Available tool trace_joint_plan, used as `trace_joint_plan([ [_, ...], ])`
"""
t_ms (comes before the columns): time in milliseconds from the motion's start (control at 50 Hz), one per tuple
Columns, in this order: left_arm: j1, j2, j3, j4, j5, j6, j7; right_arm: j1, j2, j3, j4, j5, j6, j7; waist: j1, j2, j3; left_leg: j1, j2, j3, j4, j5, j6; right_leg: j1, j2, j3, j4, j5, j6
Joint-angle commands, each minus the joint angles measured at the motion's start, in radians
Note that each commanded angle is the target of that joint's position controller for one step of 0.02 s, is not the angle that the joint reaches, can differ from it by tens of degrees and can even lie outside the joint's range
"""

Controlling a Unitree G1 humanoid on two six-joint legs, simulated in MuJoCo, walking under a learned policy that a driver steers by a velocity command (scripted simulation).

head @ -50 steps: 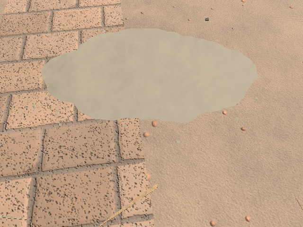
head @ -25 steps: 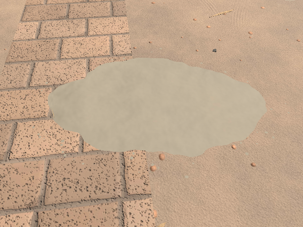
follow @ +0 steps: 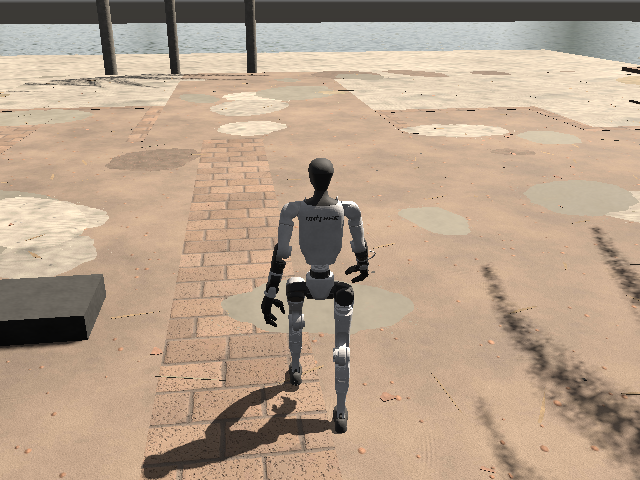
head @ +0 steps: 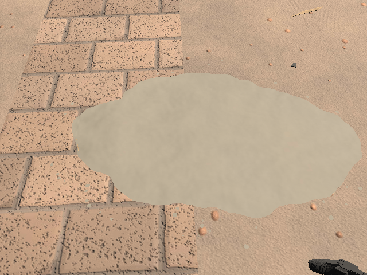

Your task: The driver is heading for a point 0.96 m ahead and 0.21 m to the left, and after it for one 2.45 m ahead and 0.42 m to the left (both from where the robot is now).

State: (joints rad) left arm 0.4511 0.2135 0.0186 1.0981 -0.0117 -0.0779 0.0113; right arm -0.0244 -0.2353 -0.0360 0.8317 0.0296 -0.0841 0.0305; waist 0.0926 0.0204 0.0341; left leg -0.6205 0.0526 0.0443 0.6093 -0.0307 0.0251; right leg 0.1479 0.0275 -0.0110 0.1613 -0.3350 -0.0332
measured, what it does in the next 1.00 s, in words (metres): walks ahead: left foot, then right foot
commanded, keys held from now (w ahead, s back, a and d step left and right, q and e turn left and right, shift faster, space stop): w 0.78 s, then w+q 0.22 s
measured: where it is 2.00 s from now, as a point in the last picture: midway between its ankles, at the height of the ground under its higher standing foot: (200, 164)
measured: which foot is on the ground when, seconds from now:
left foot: up 0.00-0.06, down 0.08-0.68, up 0.70-1.00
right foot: down 0.00-0.08, up 0.10-0.64, down 0.66-1.00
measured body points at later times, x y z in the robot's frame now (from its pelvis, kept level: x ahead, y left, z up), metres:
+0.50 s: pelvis +0.27 +0.03 +0.02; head +0.28 +0.03 +0.46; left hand +0.44 +0.28 -0.09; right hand +0.25 -0.24 -0.13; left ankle +0.20 +0.12 -0.73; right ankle +0.46 -0.15 -0.68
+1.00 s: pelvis +0.55 -0.04 +0.01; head +0.57 -0.05 +0.46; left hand +0.54 +0.22 -0.13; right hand +0.71 -0.30 -0.11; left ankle +0.72 +0.14 -0.67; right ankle +0.49 -0.13 -0.73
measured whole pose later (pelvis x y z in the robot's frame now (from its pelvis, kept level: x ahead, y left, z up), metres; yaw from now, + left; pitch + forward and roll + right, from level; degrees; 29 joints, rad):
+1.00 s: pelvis +0.55 -0.04 +0.01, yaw +4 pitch +1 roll -2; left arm 0.32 0.23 0.05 1.01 0.01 -0.10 0.00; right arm 0.14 -0.27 -0.07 0.89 0.02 -0.07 0.00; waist 0.05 0.04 0.00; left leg -0.72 0.11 -0.07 0.80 0.03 0.03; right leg -0.01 0.06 -0.12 0.19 -0.20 -0.06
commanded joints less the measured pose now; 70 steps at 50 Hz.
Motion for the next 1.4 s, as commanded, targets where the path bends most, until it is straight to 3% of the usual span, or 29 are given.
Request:
trace_joint_plan([
  [20, -0.002, 0.189, 0.043, -0.028, -0.007, -0.006, 0.008, -0.069, -0.099, -0.024, -0.084, 0.003, -0.014, 0.007, -0.077, -0.121, 0.066, 0.114, -0.035, 0.003, -0.074, 0.03, 0.044, -0.085, -0.271, 0.078, 0.011, 0.685, -0.12],
  [80, -0.042, 0.184, 0.045, -0.05, 0.012, 0.018, 0.006, 0.276, -0.186, -0.076, 0.015, 0.002, -0.003, -0.007, -0.252, -0.13, -0.156, 0.574, -0.07, 0.011, -0.056, -0.03, 0.116, -0.17, -0.211, 0.02, 0.442, 0.94, -0.063],
  [100, 0.0, 0.123, 0.027, -0.072, 0.025, 0.018, 0.002, 0.425, -0.249, -0.092, 0.048, -0.016, 0.002, -0.016, -0.261, 0.024, -0.284, 0.889, 0.14, -0.275, -0.067, -0.158, 0.193, -0.455, -0.122, -0.016, 0.781, 0.576, -0.034],
  [120, 0.095, 0.001, -0.006, -0.069, 0.012, -0.005, -0.009, 0.451, -0.264, -0.085, 0.061, -0.027, -0.001, -0.004, -0.196, 0.262, -0.418, 1.048, 0.343, -0.774, -0.268, -0.4, 0.332, -0.708, 0.048, 0.075, 1.081, -0.211, -0.002],
  [140, -0.004, 0.115, 0.022, -0.083, -0.015, -0.029, -0.018, 0.383, -0.178, -0.061, 0.055, -0.017, -0.01, -0.001, -0.208, 0.162, -0.287, 0.937, 0.302, -0.785, -0.353, -0.505, 0.282, -0.808, -0.007, 0.159, 1.193, -0.214, -0.024],
  [160, -0.093, 0.163, 0.036, -0.117, -0.037, -0.044, -0.02, 0.281, -0.148, -0.049, 0.038, -0.013, -0.018, -0.001, -0.177, 0.114, -0.131, 0.769, 0.276, -0.625, -0.38, -0.451, 0.242, -0.849, -0.059, 0.125, 1.185, -0.115, -0.042],
  [200, -0.136, 0.15, 0.046, -0.123, -0.019, -0.043, -0.004, 0.167, -0.111, -0.037, 0.022, -0.032, -0.033, 0.009, -0.107, 0.009, -0.044, 0.512, 0.207, -0.414, -0.429, -0.219, 0.208, -0.746, -0.143, 0.101, 1.082, 0.032, -0.042],
  [300, -0.168, 0.11, 0.054, -0.146, -0.002, 0.005, 0.008, 0.214, -0.126, -0.035, 0.06, -0.035, -0.039, -0.003, -0.062, 0.037, 0.004, 0.366, 0.158, -0.251, -0.532, -0.168, 0.224, -0.728, -0.192, 0.083, 0.893, 0.133, -0.003],
  [440, -0.418, 0.092, 0.051, -0.224, 0.005, -0.011, -0.008, 0.355, -0.165, -0.042, 0.104, -0.021, -0.023, -0.041, -0.135, 0.023, 0.032, 0.461, 0.129, -0.138, -0.53, -0.075, 0.182, -0.793, -0.149, 0.039, 0.503, 0.458, 0.041],
  [540, -0.542, 0.094, 0.038, -0.277, -0.008, -0.02, -0.035, 0.437, -0.174, -0.049, 0.146, -0.013, -0.002, -0.044, -0.17, 0.025, 0.06, 0.61, 0.181, -0.128, -0.462, -0.038, 0.172, -0.809, -0.126, 0.035, 0.371, 0.397, 0.025],
  [600, -0.513, 0.129, 0.046, -0.286, -0.012, -0.03, -0.048, 0.428, -0.193, -0.06, 0.15, -0.01, 0.014, -0.046, -0.135, 0.053, 0.038, 0.679, 0.218, -0.142, -0.381, 0.087, 0.151, -0.732, -0.103, 0.021, 0.328, 0.279, -0.013],
  [640, -0.3, 0.193, 0.082, -0.225, -0.011, -0.034, -0.044, 0.392, -0.182, -0.055, 0.137, -0.012, 0.025, -0.045, -0.021, 0.055, -0.09, 0.648, 0.154, -0.084, -0.129, 0.387, 0.112, -0.431, -0.043, -0.032, 0.294, 0.255, -0.06],
  [660, -0.099, 0.267, 0.107, -0.174, 0.002, -0.035, -0.036, 0.396, -0.146, -0.037, 0.113, -0.026, 0.025, -0.045, 0.047, -0.01, -0.243, 0.473, 0.098, -0.036, 0.156, 0.26, 0.076, -0.119, -0.164, 0.1, 0.334, 0.261, -0.122],
  [680, 0.008, 0.359, 0.129, -0.147, 0.009, -0.024, -0.034, 0.5, -0.025, -0.003, 0.098, -0.033, 0.003, -0.034, 0.004, -0.266, -0.364, 0.046, -0.09, 0.003, 0.535, -0.243, -0.007, 0.243, -0.398, 0.563, 0.257, 0.099, -0.278],
  [700, 0.004, 0.271, 0.102, -0.146, 0.001, -0.024, -0.037, 0.471, -0.08, -0.011, 0.108, -0.011, -0.023, -0.033, 0.025, -0.254, -0.399, -0.084, -0.094, -0.144, 0.689, -0.536, 0.003, 0.262, -0.425, 0.746, 0.139, 0.001, -0.295],
  [720, -0.087, 0.215, 0.084, -0.164, -0.002, -0.027, -0.036, 0.386, -0.152, -0.03, 0.083, 0.016, -0.041, -0.029, 0.013, -0.205, -0.255, -0.171, -0.033, -0.155, 0.738, -0.48, 0.025, 0.152, -0.391, 0.597, 0.133, 0.015, -0.246],
  [760, -0.232, 0.152, 0.063, -0.198, 0.013, -0.029, -0.038, 0.292, -0.154, -0.036, 0.065, 0.004, -0.045, -0.038, -0.041, -0.087, -0.108, -0.113, 0.06, -0.112, 0.634, -0.314, 0.032, -0.123, -0.314, 0.373, 0.08, 0.17, -0.199],
  [800, -0.267, 0.115, 0.051, -0.194, 0.024, -0.034, -0.042, 0.324, -0.118, -0.041, 0.075, -0.005, -0.017, -0.04, -0.094, -0.106, -0.072, -0.007, 0.098, -0.12, 0.555, -0.243, 0.028, -0.256, -0.27, 0.263, 0.019, 0.25, -0.181],
  [880, -0.212, 0.161, 0.065, -0.158, 0.028, -0.045, -0.024, 0.274, -0.089, -0.04, 0.054, -0.005, 0.017, -0.043, -0.097, -0.073, -0.014, -0.076, 0.097, -0.14, 0.43, -0.117, 0.003, -0.291, -0.264, 0.121, -0.042, 0.386, -0.186],
  [1080, -0.097, 0.185, 0.065, -0.116, 0.012, -0.015, 0.006, -0.008, -0.05, -0.019, -0.072, -0.008, 0.01, 0.009, -0.013, -0.047, 0.064, -0.119, 0.029, -0.036, 0.007, 0.094, 0.035, -0.071, -0.281, -0.106, -0.02, 0.524, -0.119],
  [1140, -0.122, 0.217, 0.075, -0.132, 0.007, 0.012, 0.017, -0.004, -0.076, -0.03, -0.11, -0.006, 0.01, 0.032, -0.052, -0.083, 0.027, -0.05, -0.024, 0.036, -0.009, -0.056, 0.074, 0.01, -0.306, -0.147, 0.122, 0.882, -0.094],
  [1180, -0.146, 0.241, 0.082, -0.152, 0.01, 0.031, 0.029, 0.145, -0.133, -0.061, -0.092, -0.005, 0.017, 0.036, -0.143, -0.123, -0.076, 0.17, -0.1, 0.086, -0.001, -0.135, 0.117, -0.007, -0.296, -0.176, 0.361, 1.168, -0.069],
  [1200, -0.163, 0.24, 0.079, -0.165, 0.007, 0.034, 0.032, 0.304, -0.19, -0.093, -0.056, -0.002, 0.019, 0.026, -0.228, -0.098, -0.157, 0.415, -0.121, 0.056, -0.071, -0.077, 0.157, -0.118, -0.258, -0.192, 0.578, 1.097, -0.037],
  [1220, -0.148, 0.206, 0.064, -0.195, 0.026, 0.02, 0.03, 0.447, -0.283, -0.122, -0.031, -0.006, 0.031, 0.001, -0.261, 0.052, -0.268, 0.724, 0.066, -0.237, -0.081, -0.065, 0.227, -0.384, -0.197, -0.198, 0.906, 0.679, 0.002],
  [1240, -0.081, 0.074, 0.024, -0.235, 0.026, -0.019, 0.004, 0.404, -0.317, -0.121, -0.057, -0.003, 0.026, 0.0, -0.158, 0.253, -0.375, 1.024, 0.293, -0.828, -0.247, -0.224, 0.435, -0.804, 0.044, -0.047, 1.246, -0.201, 0.054],
  [1260, -0.197, 0.176, 0.047, -0.258, -0.007, -0.065, -0.015, 0.405, -0.246, -0.098, -0.065, -0.019, 0.024, -0.002, -0.216, 0.141, -0.366, 1.009, 0.281, -0.812, -0.306, -0.138, 0.391, -0.904, -0.008, 0.129, 1.292, -0.207, 0.025],
  [1280, -0.268, 0.198, 0.052, -0.286, -0.032, -0.081, -0.02, 0.342, -0.201, -0.086, -0.081, -0.029, 0.016, -0.006, -0.2, 0.084, -0.242, 0.885, 0.248, -0.627, -0.288, 0.063, 0.35, -0.92, -0.05, 0.118, 1.251, -0.143, 0.009],
  [1320, -0.268, 0.198, 0.067, -0.272, 0.006, -0.067, 0.0, 0.222, -0.153, -0.075, -0.108, -0.022, 0.008, -0.005, -0.11, -0.067, -0.113, 0.595, 0.161, -0.392, -0.282, 0.37, 0.289, -0.808, -0.118, 0.092, 1.077, -0.075, 0.032],
  [1400, -0.25, 0.145, 0.064, -0.305, 0.025, -0.012, 0.014, 0.206, -0.194, -0.082, -0.128, -0.031, 0.021, -0.027, -0.058, -0.005, -0.091, 0.374, 0.091, -0.275, -0.304, 0.561, 0.276, -0.689, -0.094, 0.055, 0.855, 0.007, 0.097],
])
Keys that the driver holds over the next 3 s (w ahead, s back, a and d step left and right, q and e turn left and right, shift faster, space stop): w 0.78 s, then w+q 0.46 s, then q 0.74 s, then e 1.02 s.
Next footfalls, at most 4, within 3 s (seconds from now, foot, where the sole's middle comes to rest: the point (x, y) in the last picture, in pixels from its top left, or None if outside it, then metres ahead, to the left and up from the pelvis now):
0.08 left None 0.24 0.12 -0.77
0.66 right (246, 259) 0.53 -0.13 -0.77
1.20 left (187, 182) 0.83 0.11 -0.77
1.66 right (216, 140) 1.07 0.00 -0.77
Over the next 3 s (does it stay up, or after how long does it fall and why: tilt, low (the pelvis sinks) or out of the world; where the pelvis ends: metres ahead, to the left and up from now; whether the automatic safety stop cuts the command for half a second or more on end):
stays up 0.91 0.04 0.01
